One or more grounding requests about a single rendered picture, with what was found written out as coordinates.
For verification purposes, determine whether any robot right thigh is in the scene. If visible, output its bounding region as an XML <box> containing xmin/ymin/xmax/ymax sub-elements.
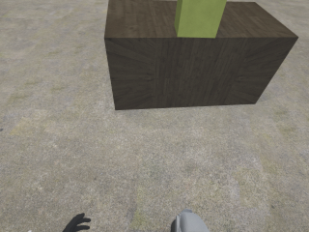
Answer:
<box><xmin>175</xmin><ymin>212</ymin><xmax>210</xmax><ymax>232</ymax></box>

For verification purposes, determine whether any pedestal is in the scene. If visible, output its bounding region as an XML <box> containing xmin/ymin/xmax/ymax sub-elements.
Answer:
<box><xmin>104</xmin><ymin>0</ymin><xmax>299</xmax><ymax>110</ymax></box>

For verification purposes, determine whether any carton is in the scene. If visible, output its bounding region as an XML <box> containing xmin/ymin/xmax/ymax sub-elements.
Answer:
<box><xmin>174</xmin><ymin>0</ymin><xmax>227</xmax><ymax>39</ymax></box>

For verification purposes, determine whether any left robot hand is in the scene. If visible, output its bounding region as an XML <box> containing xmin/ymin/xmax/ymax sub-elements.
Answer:
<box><xmin>62</xmin><ymin>213</ymin><xmax>91</xmax><ymax>232</ymax></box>

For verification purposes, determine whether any right robot shin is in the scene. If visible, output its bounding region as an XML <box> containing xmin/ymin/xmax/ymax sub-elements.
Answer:
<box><xmin>182</xmin><ymin>208</ymin><xmax>192</xmax><ymax>213</ymax></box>

